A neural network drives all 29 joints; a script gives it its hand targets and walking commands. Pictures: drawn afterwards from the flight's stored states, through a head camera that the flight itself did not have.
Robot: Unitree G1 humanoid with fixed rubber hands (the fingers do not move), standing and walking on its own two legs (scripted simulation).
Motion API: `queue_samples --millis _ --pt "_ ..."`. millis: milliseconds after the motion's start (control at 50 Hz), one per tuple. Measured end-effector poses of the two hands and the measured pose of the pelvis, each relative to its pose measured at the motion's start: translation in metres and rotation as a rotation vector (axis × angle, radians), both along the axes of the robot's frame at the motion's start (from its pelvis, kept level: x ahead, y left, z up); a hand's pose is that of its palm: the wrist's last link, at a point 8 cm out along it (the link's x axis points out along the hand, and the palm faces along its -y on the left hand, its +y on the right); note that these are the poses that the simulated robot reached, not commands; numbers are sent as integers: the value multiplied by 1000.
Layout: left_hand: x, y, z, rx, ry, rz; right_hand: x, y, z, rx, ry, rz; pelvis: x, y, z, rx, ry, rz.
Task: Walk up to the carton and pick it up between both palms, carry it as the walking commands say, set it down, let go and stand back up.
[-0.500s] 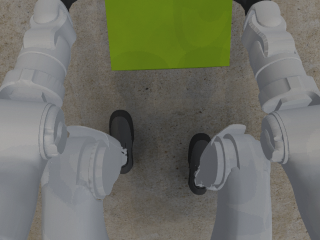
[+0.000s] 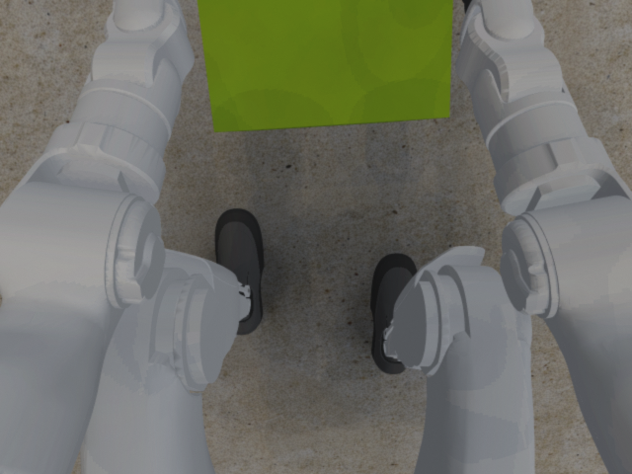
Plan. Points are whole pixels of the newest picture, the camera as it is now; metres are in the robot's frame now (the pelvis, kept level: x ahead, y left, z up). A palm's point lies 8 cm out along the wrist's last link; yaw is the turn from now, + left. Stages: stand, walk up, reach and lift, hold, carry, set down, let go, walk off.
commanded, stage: reach and lift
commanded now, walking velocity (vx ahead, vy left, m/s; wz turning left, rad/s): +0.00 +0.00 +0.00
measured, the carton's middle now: (321, 25) +0.53 +0.03 -0.26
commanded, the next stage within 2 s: none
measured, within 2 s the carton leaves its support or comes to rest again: leaves its support in 0.46 s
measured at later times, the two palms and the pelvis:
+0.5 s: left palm out of the picture +0.55 +0.18 -0.17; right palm out of the picture +0.55 -0.11 -0.19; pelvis +0.01 +0.00 -0.02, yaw -2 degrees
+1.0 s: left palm out of the picture +0.54 +0.18 -0.11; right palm out of the picture +0.55 -0.11 -0.12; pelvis +0.01 +0.00 +0.00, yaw -3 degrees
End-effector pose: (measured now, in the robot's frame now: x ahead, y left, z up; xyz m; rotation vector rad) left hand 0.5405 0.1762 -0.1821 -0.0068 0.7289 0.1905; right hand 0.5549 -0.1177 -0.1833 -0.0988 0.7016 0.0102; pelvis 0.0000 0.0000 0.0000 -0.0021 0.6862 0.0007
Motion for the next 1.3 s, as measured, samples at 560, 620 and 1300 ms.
queue_samples --millis 560,620,1300 --pt "11 10 15 12 33 -49 -5 7 -3 69 40 0 10 5 -20 9 -10 -49" --pt "12 10 20 12 26 -44 -5 9 0 65 41 2 10 5 -20 8 -4 -48" --pt "-7 6 94 -12 -52 48 -1 12 99 33 -12 -45 11 8 27 -15 98 -39"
